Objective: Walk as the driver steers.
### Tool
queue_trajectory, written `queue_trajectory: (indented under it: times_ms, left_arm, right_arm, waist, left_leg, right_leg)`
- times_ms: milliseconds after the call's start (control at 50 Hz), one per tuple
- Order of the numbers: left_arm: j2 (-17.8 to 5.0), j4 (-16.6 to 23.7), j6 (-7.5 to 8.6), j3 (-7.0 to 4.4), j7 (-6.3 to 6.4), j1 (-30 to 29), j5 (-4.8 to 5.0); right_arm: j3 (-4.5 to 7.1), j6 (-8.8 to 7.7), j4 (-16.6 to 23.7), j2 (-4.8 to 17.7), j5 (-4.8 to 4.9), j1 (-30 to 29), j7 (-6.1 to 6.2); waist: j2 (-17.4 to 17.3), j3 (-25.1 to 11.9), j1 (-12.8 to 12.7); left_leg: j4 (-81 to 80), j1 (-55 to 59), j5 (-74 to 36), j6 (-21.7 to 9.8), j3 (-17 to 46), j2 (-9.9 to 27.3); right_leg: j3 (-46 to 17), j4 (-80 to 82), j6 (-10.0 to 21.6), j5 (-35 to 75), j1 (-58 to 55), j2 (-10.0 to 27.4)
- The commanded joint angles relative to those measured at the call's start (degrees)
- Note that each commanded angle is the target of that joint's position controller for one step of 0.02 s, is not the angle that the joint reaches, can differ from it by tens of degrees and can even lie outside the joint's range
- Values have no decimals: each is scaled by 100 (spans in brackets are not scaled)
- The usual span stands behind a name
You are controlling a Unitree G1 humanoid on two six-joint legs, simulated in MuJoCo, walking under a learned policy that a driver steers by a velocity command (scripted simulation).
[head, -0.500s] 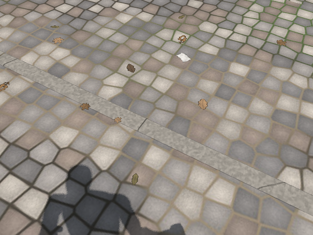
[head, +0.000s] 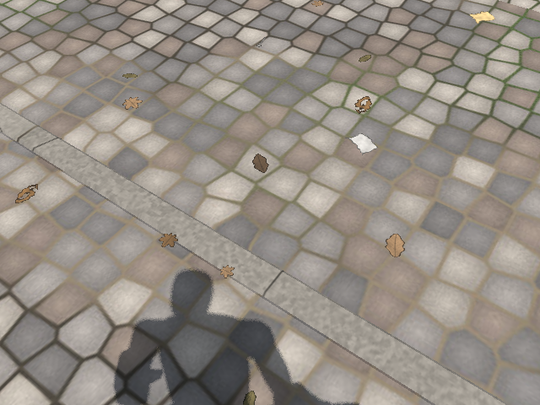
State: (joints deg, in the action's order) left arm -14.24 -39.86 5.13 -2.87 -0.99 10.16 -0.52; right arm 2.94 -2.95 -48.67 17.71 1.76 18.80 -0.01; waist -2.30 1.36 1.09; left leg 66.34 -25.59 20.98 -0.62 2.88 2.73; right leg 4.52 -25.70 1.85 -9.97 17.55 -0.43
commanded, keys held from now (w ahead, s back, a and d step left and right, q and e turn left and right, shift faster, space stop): w+q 0.50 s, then w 0.08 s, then w+e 0.42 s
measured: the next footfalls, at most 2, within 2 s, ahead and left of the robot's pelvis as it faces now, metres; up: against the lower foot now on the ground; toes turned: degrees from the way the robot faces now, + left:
left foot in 0.36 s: +0.33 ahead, +0.18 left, +0.00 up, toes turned +15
right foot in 0.90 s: +0.69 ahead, +0.07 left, +0.00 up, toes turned +15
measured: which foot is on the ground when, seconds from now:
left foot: up 0.00-0.34, down 0.36-0.92, up 0.94-1.00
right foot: down 0.00-0.38, up 0.40-0.88, down 0.90-1.00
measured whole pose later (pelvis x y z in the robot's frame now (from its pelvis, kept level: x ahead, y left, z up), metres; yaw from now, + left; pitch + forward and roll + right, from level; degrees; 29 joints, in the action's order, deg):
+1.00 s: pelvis +0.56 +0.12 -0.01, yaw +13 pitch +2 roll +0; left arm -16.8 -41.6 4.6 -3.2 -2.5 9.4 1.0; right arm 2.6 -4.5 -45.1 16.9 0.5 16.9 -0.1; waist -0.6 2.1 0.4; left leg 65.8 -15.9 24.2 -0.9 2.5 -1.9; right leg 0.7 -31.4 5.1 -9.1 24.4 -4.6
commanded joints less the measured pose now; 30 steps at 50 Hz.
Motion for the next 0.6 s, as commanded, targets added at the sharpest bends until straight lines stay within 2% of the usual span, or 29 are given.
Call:
queue_trajectory:
  times_ms: [20,80,140,180,240,280,320,340,360,380,400,420,440,460,480,500,540,600]
  left_arm:
    - [-548,87,144,-190,12,126,-6]
    - [-740,-89,190,-273,59,133,-24]
    - [-897,-209,149,-321,118,192,-18]
    - [-1016,-295,110,-356,148,334,18]
    - [-1164,-455,17,-416,161,569,113]
    - [-1263,-533,-69,-457,164,633,178]
    - [-1439,-533,-154,-503,188,550,230]
    - [-1468,-518,-211,-504,198,455,258]
    - [-1320,-492,-228,-436,218,501,231]
    - [-823,-294,-182,-269,222,711,-2]
    - [-452,-40,16,-99,170,841,-11]
    - [-991,43,185,-209,92,200,215]
    - [-1010,137,279,-199,64,-72,313]
    - [-945,71,315,-191,113,-76,192]
    - [-1020,13,283,-243,152,-32,54]
    - [-1031,-10,213,-265,137,66,20]
    - [-877,-64,91,-237,119,202,-12]
    - [-648,15,19,-143,107,-202,-19]
  right_arm:
    - [120,70,458,252,12,-10,9]
    - [116,163,645,164,-44,-330,1]
    - [78,122,770,88,-50,-752,-114]
    - [43,97,914,46,-59,-1187,-192]
    - [47,112,1152,109,-56,-1653,-272]
    - [82,128,1287,198,-65,-1787,-316]
    - [190,161,1314,383,-80,-1483,-326]
    - [312,175,1171,561,-63,-834,-311]
    - [525,202,884,935,-38,160,-237]
    - [709,251,768,1584,-1,723,-106]
    - [664,151,1024,1812,-19,410,-145]
    - [508,61,1068,1270,-48,399,-200]
    - [437,-8,1032,1018,-65,249,-198]
    - [386,-35,1065,858,-63,-123,-188]
    - [318,-44,1140,642,-95,-445,-163]
    - [283,-41,1238,579,-154,-614,-134]
    - [280,-78,1242,577,-162,-631,-82]
    - [280,-113,1064,650,-147,-385,16]
  waist:
    - [814,-200,-60]
    - [622,8,-21]
    - [549,94,-143]
    - [467,203,-311]
    - [449,345,-450]
    - [495,358,-422]
    - [668,37,-156]
    - [644,-322,244]
    - [464,-842,703]
    - [-693,-1257,666]
    - [-1354,-2113,239]
    - [-540,-1904,605]
    - [-399,-1207,518]
    - [79,-776,239]
    - [30,-576,29]
    - [-91,-500,-123]
    - [-70,-489,-206]
    - [-57,-286,-79]
  left_leg:
    - [5,-1071,-440,81,289,513]
    - [-573,-1364,-1029,170,329,563]
    - [-1618,-1242,-1979,130,146,510]
    - [-2197,-1128,-2296,64,-77,444]
    - [-2708,-1229,-2112,-97,-238,390]
    - [-2889,-1205,-1640,-260,-414,270]
    - [-2927,-528,-1025,-491,-770,-104]
    - [-3127,344,-1012,-654,-955,-391]
    - [-3368,1867,-1269,-874,-885,-637]
    - [-3596,3585,-1191,-1442,1210,566]
    - [-4688,4680,-16,-2444,4395,1612]
    - [-5073,4581,185,-2151,4147,1593]
    - [-5039,3937,-84,-1933,3324,1403]
    - [-5014,3078,-644,-1713,2691,1144]
    - [-5068,2423,-1275,-1595,2220,946]
    - [-5193,2002,-1628,-1582,2030,828]
    - [-5336,1632,-2378,-1640,1643,753]
    - [-5487,1484,-2832,-1497,1023,578]
  right_leg:
    - [-1358,1645,974,692,-969,1608]
    - [-737,1837,999,1190,-905,1629]
    - [-87,1879,861,1321,-1003,1463]
    - [185,1888,793,1310,-1120,1487]
    - [378,1746,686,1346,-1667,1659]
    - [492,1427,587,1881,-2053,1765]
    - [675,593,448,3703,-2235,1745]
    - [840,-354,326,4403,-2099,1607]
    - [979,-1710,107,4112,-1406,1342]
    - [1024,-3784,-253,1026,564,838]
    - [-264,-5260,-450,-2488,2238,-239]
    - [-989,-5472,-316,-2194,2871,79]
    - [-899,-5182,-165,-1719,3058,309]
    - [-905,-4641,-135,-1284,2749,563]
    - [-927,-4167,-161,-1013,2322,719]
    - [-948,-3991,-198,-827,1983,775]
    - [-813,-3606,-346,-572,1755,766]
    - [-689,-2560,-522,403,1861,725]
Velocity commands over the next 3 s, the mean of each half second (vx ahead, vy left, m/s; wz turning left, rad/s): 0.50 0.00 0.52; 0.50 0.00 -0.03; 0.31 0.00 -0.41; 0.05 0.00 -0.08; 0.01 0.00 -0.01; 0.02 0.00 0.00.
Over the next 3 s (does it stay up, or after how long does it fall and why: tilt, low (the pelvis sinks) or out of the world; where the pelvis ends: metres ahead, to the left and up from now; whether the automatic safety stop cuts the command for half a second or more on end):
stays up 0.86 0.16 0.00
